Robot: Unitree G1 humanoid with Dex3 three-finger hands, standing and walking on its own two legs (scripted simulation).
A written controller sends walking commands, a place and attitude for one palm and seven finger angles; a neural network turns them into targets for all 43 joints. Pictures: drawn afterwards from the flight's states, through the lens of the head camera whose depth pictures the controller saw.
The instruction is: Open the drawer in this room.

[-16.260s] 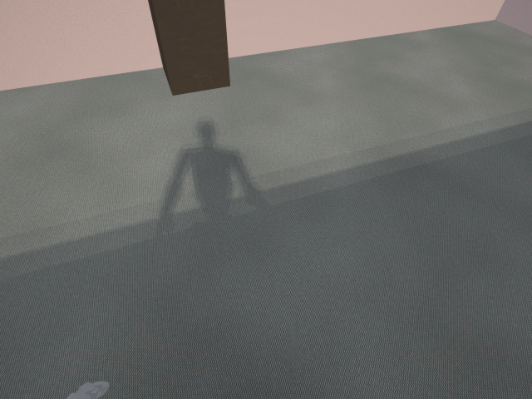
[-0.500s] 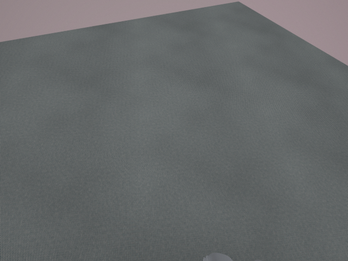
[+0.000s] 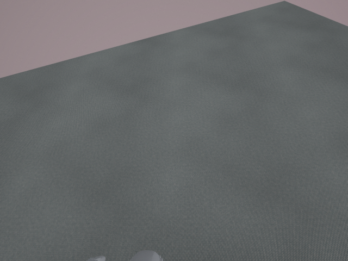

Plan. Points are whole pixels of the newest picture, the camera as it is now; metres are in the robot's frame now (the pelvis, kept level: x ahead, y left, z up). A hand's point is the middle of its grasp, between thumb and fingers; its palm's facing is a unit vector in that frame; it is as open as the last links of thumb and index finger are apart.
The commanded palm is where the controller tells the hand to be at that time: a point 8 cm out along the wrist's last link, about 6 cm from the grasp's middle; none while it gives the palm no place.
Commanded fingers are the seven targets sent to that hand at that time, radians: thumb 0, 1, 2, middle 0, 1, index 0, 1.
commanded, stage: turn or walk to find it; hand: left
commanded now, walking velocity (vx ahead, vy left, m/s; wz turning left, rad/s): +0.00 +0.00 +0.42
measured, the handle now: out of the picture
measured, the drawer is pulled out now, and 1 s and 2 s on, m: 0.00 0.00 0.00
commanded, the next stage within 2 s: none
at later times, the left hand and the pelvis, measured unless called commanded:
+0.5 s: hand out of the picture -0.10 +0.26 -0.19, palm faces +0.31 -0.92 -0.24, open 7.4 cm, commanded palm none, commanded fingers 0.00 0.90 0.90 -0.20 -0.30 -0.20 -0.30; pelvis -0.04 +0.05 -0.01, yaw +13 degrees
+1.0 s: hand out of the picture -0.01 +0.23 -0.15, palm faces +0.38 -0.88 -0.29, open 7.4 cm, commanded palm none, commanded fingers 0.00 0.90 0.90 -0.20 -0.30 -0.20 -0.30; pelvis -0.06 +0.00 -0.01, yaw +24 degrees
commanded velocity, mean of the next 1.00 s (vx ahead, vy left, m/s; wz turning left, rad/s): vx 0.00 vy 0.00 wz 0.42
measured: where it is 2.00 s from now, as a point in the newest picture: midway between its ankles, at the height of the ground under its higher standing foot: outside the picture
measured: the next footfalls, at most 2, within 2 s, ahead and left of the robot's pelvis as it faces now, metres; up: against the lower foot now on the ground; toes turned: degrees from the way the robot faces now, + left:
left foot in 0.38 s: -0.03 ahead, +0.15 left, +0.00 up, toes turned +15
right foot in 0.94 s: +0.01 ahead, -0.08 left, +0.00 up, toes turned +19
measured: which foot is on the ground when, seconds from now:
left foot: up 0.00-0.36, down 0.38-0.94, up 0.96-1.00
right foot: down 0.00-0.38, up 0.40-0.92, down 0.94-1.00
